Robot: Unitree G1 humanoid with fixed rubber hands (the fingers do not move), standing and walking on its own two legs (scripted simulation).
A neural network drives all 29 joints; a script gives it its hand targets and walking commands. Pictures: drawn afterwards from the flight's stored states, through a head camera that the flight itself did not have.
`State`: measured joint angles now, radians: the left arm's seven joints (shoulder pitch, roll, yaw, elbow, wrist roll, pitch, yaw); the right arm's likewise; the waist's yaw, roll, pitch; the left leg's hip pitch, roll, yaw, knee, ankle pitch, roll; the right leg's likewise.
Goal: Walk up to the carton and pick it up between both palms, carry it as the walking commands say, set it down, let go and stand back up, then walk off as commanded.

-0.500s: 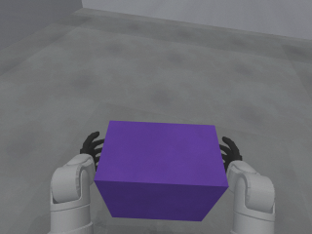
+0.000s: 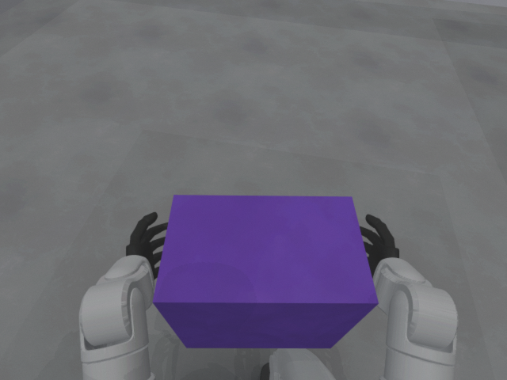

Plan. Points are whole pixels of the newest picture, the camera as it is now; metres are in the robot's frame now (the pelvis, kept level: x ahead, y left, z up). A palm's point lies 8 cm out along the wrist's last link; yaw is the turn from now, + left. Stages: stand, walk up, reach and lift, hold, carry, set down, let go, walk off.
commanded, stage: carry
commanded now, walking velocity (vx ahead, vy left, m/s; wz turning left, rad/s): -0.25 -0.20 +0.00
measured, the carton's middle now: (260, 280) +0.26 -0.01 +0.01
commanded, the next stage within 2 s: none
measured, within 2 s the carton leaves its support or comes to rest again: neither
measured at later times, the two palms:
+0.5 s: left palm out of the picture +0.10 +0.03 +0.06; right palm out of the picture +0.09 -0.31 +0.07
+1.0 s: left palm out of the picture -0.11 -0.11 +0.07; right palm out of the picture -0.11 -0.45 +0.05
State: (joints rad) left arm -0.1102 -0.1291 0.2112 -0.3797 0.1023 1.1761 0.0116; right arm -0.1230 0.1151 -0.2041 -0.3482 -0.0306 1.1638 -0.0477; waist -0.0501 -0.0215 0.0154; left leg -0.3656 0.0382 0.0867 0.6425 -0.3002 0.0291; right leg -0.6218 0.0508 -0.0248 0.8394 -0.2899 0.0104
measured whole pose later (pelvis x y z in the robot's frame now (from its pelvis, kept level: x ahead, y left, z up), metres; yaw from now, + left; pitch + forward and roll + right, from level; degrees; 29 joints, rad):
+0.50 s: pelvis -0.17 -0.13 -0.01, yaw +1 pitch +2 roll -1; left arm -0.10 -0.13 0.18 -0.43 0.10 1.16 0.01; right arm -0.10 0.10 -0.21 -0.42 -0.02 1.16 -0.04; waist -0.06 -0.02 0.02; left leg -0.37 0.00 0.13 0.69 -0.39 0.01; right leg -0.52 0.03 -0.08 0.57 -0.09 -0.06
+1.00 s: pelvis -0.35 -0.27 +0.00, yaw +1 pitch +1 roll +1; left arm -0.09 -0.13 0.18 -0.30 0.11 1.18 0.02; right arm -0.08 0.09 -0.19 -0.32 -0.06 1.19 -0.03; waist 0.00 0.03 -0.02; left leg -0.64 0.06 0.05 1.14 -0.50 -0.04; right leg -0.37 -0.01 -0.03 0.60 -0.25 -0.02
